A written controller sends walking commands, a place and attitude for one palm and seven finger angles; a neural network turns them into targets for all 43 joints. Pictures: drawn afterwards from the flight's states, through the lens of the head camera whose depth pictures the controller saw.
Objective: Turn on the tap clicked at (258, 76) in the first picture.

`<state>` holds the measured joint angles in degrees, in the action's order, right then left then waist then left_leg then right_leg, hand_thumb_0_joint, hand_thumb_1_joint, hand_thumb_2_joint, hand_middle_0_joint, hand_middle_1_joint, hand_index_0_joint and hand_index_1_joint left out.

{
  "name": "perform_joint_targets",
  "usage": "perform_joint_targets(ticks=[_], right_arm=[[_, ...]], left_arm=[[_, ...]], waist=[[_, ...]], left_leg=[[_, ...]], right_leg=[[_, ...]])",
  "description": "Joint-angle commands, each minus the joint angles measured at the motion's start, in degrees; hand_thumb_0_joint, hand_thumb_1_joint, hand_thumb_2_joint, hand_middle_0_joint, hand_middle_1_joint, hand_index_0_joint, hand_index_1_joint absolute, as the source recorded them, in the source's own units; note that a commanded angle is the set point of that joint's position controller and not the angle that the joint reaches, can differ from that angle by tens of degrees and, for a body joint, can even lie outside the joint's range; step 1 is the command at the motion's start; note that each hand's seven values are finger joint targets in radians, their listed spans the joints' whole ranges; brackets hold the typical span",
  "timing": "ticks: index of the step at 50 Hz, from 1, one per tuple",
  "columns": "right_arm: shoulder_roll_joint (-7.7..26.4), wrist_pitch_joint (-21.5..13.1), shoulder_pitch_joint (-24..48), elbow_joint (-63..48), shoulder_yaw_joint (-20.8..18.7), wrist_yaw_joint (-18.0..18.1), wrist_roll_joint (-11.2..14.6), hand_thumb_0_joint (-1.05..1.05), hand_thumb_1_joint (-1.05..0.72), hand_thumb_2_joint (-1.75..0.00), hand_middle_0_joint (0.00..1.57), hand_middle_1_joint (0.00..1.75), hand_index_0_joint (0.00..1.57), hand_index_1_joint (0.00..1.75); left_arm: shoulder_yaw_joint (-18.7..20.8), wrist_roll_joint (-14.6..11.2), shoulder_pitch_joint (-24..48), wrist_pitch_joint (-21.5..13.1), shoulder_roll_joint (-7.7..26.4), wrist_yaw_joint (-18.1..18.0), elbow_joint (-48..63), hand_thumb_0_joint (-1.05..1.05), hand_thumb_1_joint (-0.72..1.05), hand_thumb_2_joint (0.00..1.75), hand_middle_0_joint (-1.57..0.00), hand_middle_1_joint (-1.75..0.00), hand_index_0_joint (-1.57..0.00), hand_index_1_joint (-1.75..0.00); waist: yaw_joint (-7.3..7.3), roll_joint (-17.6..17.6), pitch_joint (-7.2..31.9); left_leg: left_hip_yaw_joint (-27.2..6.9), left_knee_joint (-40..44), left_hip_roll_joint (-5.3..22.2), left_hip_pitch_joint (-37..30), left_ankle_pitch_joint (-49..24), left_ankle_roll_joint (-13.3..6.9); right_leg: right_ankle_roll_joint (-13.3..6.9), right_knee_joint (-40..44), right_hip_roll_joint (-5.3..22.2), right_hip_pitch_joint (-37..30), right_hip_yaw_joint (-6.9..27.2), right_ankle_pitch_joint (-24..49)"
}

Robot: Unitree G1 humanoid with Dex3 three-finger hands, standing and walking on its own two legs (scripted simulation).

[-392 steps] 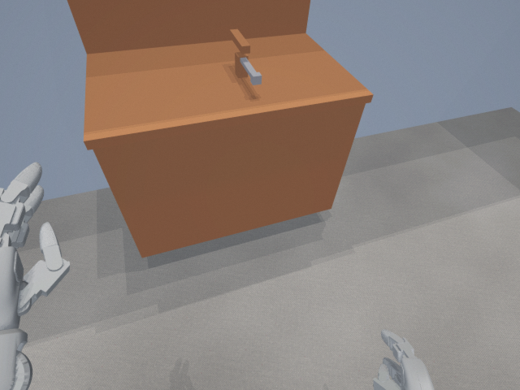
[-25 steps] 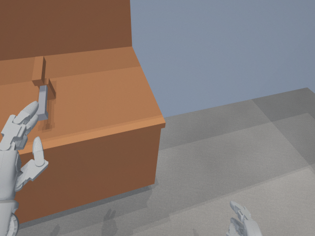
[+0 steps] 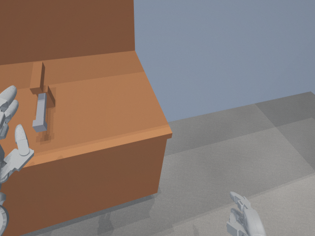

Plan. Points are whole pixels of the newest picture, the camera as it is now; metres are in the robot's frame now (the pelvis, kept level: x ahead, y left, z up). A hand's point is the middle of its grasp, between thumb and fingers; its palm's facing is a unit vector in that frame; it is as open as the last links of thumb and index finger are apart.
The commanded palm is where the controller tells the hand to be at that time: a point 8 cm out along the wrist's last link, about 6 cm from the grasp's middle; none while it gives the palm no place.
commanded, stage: shuffle to correct the standing spot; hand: left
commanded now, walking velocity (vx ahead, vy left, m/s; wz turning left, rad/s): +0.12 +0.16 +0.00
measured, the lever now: (40, 125) +0.38 +0.38 +0.02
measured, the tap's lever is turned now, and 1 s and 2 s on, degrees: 0 0 0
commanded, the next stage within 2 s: come to a stop and stand still in 0.92 s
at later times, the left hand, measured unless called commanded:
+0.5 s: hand (9, 163) +0.19 +0.27 +0.17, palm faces +0.39 -0.83 -0.39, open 7.4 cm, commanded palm +0.15 +0.31 +0.19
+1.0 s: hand out of the picture +0.22 +0.37 +0.18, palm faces +0.47 -0.79 -0.39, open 7.4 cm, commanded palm +0.17 +0.39 +0.19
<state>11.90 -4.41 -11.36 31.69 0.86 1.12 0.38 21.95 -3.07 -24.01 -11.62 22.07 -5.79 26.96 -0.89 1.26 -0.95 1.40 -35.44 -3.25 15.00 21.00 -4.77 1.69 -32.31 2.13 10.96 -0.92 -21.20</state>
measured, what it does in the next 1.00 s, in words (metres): steps to the left: left foot, then right foot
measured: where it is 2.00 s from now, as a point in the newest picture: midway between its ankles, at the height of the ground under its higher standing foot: outside the picture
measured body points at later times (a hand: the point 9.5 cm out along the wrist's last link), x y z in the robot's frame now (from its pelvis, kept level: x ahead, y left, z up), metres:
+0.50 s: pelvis -0.01 +0.03 +0.00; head -0.01 +0.03 +0.45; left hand +0.17 +0.31 +0.20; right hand +0.13 -0.21 -0.09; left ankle -0.02 +0.14 -0.67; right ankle -0.02 -0.10 -0.73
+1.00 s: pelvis +0.02 +0.11 +0.01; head +0.02 +0.11 +0.46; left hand +0.19 +0.41 +0.20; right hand +0.18 -0.11 -0.09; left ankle +0.05 +0.23 -0.70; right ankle +0.01 -0.01 -0.73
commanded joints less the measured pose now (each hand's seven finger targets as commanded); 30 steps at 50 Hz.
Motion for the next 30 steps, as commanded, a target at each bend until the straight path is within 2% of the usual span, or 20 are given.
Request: perform_joint_targets(ticks=[1,6,8,10,11,14,16,17,18,19,20,21,22,23,24,25,27,28,29,30], right_arm=[[7.29,-3.02,4.42,-8.81,-3.23,0.02,0.24,0.00,-0.90,-0.90,0.20,0.30,0.20,0.30],[7.38,-1.56,4.09,-8.34,-3.67,-0.08,0.54,0.00,-0.90,-0.90,0.20,0.30,0.20,0.30],[7.68,-1.24,4.39,-8.72,-3.78,0.16,0.71,0.00,-0.90,-0.90,0.20,0.30,0.20,0.30],[7.30,-1.75,3.18,-8.88,-3.74,-0.05,0.30,0.00,-0.90,-0.90,0.20,0.30,0.20,0.30],[7.37,-2.15,3.05,-8.81,-3.79,-0.27,0.00,0.00,-0.90,-0.90,0.20,0.30,0.20,0.30],[7.48,-2.90,3.28,-8.64,-3.61,-0.28,-0.32,0.00,-0.90,-0.90,0.20,0.30,0.20,0.30],[7.46,-2.83,3.80,-8.61,-3.43,-0.39,-0.11,0.00,-0.90,-0.90,0.20,0.30,0.20,0.30],[7.09,-2.48,3.93,-8.43,-3.42,-0.25,0.00,0.00,-0.90,-0.90,0.20,0.30,0.20,0.30],[6.33,-1.90,3.41,-8.48,-3.73,-0.28,0.09,0.00,-0.90,-0.90,0.20,0.30,0.20,0.30],[7.98,-1.88,3.76,-8.62,-4.30,-0.19,-0.18,0.00,-0.90,-0.90,0.20,0.30,0.20,0.30],[8.84,-1.65,2.56,-7.90,-5.20,-0.26,-0.08,0.00,-0.90,-0.90,0.20,0.30,0.20,0.30],[8.81,-1.30,2.77,-7.47,-5.15,-0.42,0.10,0.00,-0.90,-0.90,0.20,0.30,0.20,0.30],[8.00,-0.69,2.86,-6.66,-4.31,-0.65,-0.43,0.00,-0.90,-0.90,0.20,0.30,0.20,0.30],[7.27,-0.13,3.45,-6.21,-3.62,-0.74,-0.57,0.00,-0.90,-0.90,0.20,0.30,0.20,0.30],[5.56,-0.20,3.90,-6.22,-2.87,-0.42,-0.49,0.00,-0.90,-0.90,0.20,0.30,0.20,0.30],[4.92,-0.70,4.18,-6.23,-2.69,0.00,-0.45,0.00,-0.90,-0.90,0.20,0.30,0.20,0.30],[4.57,-2.42,4.81,-5.58,-3.30,1.07,-0.60,0.00,-0.90,-0.90,0.20,0.30,0.20,0.30],[4.97,-3.50,4.89,-5.56,-3.81,1.86,-0.65,0.00,-0.90,-0.90,0.20,0.30,0.20,0.30],[5.06,-4.26,4.31,-5.53,-3.99,2.27,-0.73,0.00,-0.90,-0.90,0.20,0.30,0.20,0.30],[6.11,-4.69,3.06,-5.89,-4.62,2.47,-0.44,0.00,-0.90,-0.90,0.20,0.30,0.20,0.30]], left_arm=[[4.93,-0.16,4.02,-4.72,9.21,-1.67,13.85,0.00,0.90,0.90,-0.20,-0.30,-0.20,-0.30],[6.22,-0.20,3.10,-5.09,9.45,-2.16,11.13,0.00,0.90,0.90,-0.20,-0.30,-0.20,-0.30],[7.69,-0.44,4.00,-5.30,10.79,-2.12,12.93,0.00,0.90,0.90,-0.20,-0.30,-0.20,-0.30],[6.86,-0.38,3.54,-5.26,10.09,-1.63,13.69,0.00,0.90,0.90,-0.20,-0.30,-0.20,-0.30],[6.45,-0.17,3.47,-5.15,9.69,-1.51,13.68,0.00,0.90,0.90,-0.20,-0.30,-0.20,-0.30],[5.82,0.10,3.57,-5.28,8.87,-1.70,13.55,0.00,0.90,0.90,-0.20,-0.30,-0.20,-0.30],[5.78,0.28,1.96,-5.16,8.37,-1.83,11.16,0.00,0.90,0.90,-0.20,-0.30,-0.20,-0.30],[6.45,0.49,0.55,-5.07,9.16,-2.05,9.30,0.00,0.90,0.90,-0.20,-0.30,-0.20,-0.30],[7.00,0.08,-1.13,-4.75,10.05,-2.18,7.78,0.00,0.90,0.90,-0.20,-0.30,-0.20,-0.30],[6.96,-0.95,0.20,-4.96,9.46,-2.06,6.97,0.00,0.90,0.90,-0.20,-0.30,-0.20,-0.30],[4.72,-0.45,0.97,-4.81,7.12,-1.90,6.73,0.00,0.90,0.90,-0.20,-0.30,-0.20,-0.30],[5.64,-0.21,0.74,-4.96,8.23,-1.93,7.62,0.00,0.90,0.90,-0.20,-0.30,-0.20,-0.30],[5.96,0.16,0.28,-5.36,8.24,-1.78,7.73,0.00,0.90,0.90,-0.20,-0.30,-0.20,-0.30],[6.46,0.56,2.48,-5.68,9.51,-1.76,9.15,0.00,0.90,0.90,-0.20,-0.30,-0.20,-0.30],[5.42,0.93,3.69,-5.91,8.49,-1.79,9.79,0.00,0.90,0.90,-0.20,-0.30,-0.20,-0.30],[5.19,1.20,5.51,-6.01,8.71,-2.02,11.09,0.00,0.90,0.90,-0.20,-0.30,-0.20,-0.30],[4.25,1.31,8.09,-5.48,8.57,-2.43,13.19,0.00,0.90,0.90,-0.20,-0.30,-0.20,-0.30],[4.40,1.14,9.06,-5.16,9.28,-2.68,14.79,0.00,0.90,0.90,-0.20,-0.30,-0.20,-0.30],[3.94,1.36,8.48,-5.22,8.98,-2.49,14.98,0.00,0.90,0.90,-0.20,-0.30,-0.20,-0.30],[4.64,1.22,8.83,-5.57,9.47,-2.56,16.98,0.00,0.90,0.90,-0.20,-0.30,-0.20,-0.30]], waist=[[0.65,-4.92,10.74],[1.07,-1.79,8.57],[1.39,-7.31,7.77],[1.86,-14.18,6.05],[1.96,-14.28,5.41],[1.44,-10.66,5.93],[0.21,-7.63,7.04],[-0.67,-0.82,8.89],[-0.64,10.14,10.74],[-0.08,11.79,6.18],[0.57,11.05,1.59],[0.77,7.88,-1.45],[1.22,4.48,-1.72],[1.49,2.41,-0.07],[1.67,3.16,0.94],[1.41,4.32,1.93],[0.84,5.02,2.71],[1.31,2.11,2.45],[1.10,-2.06,3.16],[1.57,-8.59,4.68]], left_leg=[[-4.59,1.86,5.85,-3.21,-30.96,2.24],[-4.72,0.19,4.50,1.32,-24.58,2.92],[-8.41,5.11,6.70,-1.79,-27.30,3.18],[-15.14,11.41,11.24,-9.55,-33.97,2.26],[-16.92,12.48,12.89,-10.91,-34.06,1.29],[-13.30,10.54,12.49,-8.37,-33.66,0.43],[-8.41,6.35,9.79,1.95,-25.14,1.50],[-5.75,-1.81,6.67,12.47,-16.47,2.13],[-1.40,-16.57,1.28,20.49,-6.63,3.08],[-2.97,-29.34,1.02,25.43,7.47,3.63],[-8.40,-33.97,4.00,25.41,7.19,4.39],[-10.77,-35.33,6.40,25.95,6.16,4.37],[-11.16,-33.90,8.59,23.96,3.78,4.18],[-9.71,-28.23,9.44,20.34,3.38,3.89],[-6.00,-21.30,8.88,14.39,0.53,3.64],[-2.17,-14.26,7.69,8.58,-2.16,3.58],[4.55,-3.03,3.09,-2.08,-6.08,3.67],[6.14,1.69,1.60,-6.04,-7.15,4.06],[6.15,4.75,0.84,-8.78,-6.45,4.00],[0.20,8.31,3.82,-10.76,-5.30,2.41]], right_leg=[[-4.86,-1.22,2.93,-4.77,2.68,26.16],[-6.16,-2.59,5.17,-4.20,5.02,24.27],[-4.35,-7.34,1.84,0.40,1.05,18.38],[-1.95,-11.80,-2.33,10.81,-3.74,-0.66],[-2.20,-12.69,-2.62,12.74,-3.77,-5.04],[-2.95,-6.92,-1.54,8.30,-4.13,-3.17],[-3.77,4.52,-0.19,-5.06,-3.99,6.28],[-6.06,7.46,4.46,-15.78,2.24,11.68],[-11.62,11.69,16.11,-19.93,19.24,11.75],[-15.86,17.24,24.91,-12.65,31.27,5.09],[-16.46,19.15,25.73,-4.25,31.17,-1.93],[-16.14,19.10,25.07,0.80,28.94,-3.53],[-15.16,17.61,22.72,3.68,23.26,0.17],[-13.23,15.05,20.70,4.50,16.86,4.70],[-11.16,14.12,17.39,7.43,9.74,7.47],[-9.81,13.72,14.75,9.65,5.13,6.86],[-7.75,11.31,10.97,10.49,1.78,2.79],[-6.49,7.69,9.20,11.15,0.16,1.00],[-5.57,2.94,7.19,11.08,-0.49,-0.31],[-3.97,-6.14,4.20,11.65,-2.22,0.09]])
